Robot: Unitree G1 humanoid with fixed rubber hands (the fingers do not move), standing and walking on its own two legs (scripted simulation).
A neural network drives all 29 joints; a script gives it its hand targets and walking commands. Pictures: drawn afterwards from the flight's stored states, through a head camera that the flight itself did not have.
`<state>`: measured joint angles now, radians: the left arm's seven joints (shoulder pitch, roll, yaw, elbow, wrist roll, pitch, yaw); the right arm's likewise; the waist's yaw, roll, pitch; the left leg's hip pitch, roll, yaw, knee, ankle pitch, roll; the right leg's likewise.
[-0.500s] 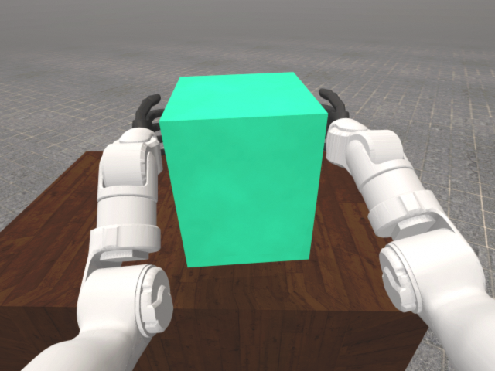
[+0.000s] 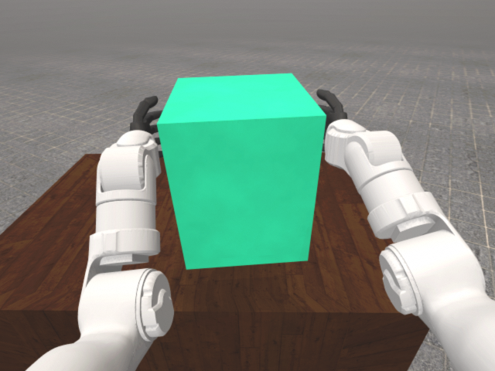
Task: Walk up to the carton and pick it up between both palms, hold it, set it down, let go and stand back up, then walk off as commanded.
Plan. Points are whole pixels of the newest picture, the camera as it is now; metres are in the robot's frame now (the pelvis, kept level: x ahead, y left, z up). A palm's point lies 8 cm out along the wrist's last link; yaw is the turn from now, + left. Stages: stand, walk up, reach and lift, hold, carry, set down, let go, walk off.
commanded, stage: hold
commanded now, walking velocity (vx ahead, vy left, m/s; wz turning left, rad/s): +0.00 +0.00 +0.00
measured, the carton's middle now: (241, 167) +0.38 +0.01 +0.22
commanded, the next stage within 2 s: none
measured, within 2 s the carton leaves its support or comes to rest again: neither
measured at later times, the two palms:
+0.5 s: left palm (144, 142) +0.36 +0.15 +0.29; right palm (334, 132) +0.37 -0.14 +0.29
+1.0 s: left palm (140, 140) +0.36 +0.16 +0.29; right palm (333, 131) +0.36 -0.14 +0.29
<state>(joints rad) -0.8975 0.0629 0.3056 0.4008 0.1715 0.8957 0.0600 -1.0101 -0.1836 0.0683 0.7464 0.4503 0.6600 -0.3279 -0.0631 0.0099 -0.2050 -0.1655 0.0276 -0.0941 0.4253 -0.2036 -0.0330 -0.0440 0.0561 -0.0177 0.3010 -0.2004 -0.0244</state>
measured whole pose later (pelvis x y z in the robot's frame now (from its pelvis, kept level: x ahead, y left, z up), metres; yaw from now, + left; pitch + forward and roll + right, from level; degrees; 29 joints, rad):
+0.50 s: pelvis +0.00 +0.00 +0.00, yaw +0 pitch -3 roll -2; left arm -0.91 0.07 0.30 0.43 0.17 0.89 0.06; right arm -1.03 -0.19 0.07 0.77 0.45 0.66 -0.33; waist -0.06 0.01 -0.21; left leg -0.18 0.03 -0.10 0.43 -0.21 -0.03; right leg -0.05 0.06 -0.01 0.30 -0.20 -0.03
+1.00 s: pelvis +0.00 +0.00 +0.00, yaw +0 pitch -3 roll -2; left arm -0.93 0.07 0.31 0.44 0.17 0.89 0.06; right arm -1.03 -0.18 0.05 0.78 0.45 0.66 -0.33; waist -0.06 0.00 -0.21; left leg -0.17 0.02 -0.10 0.43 -0.20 -0.03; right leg -0.05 0.06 -0.01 0.31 -0.20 -0.03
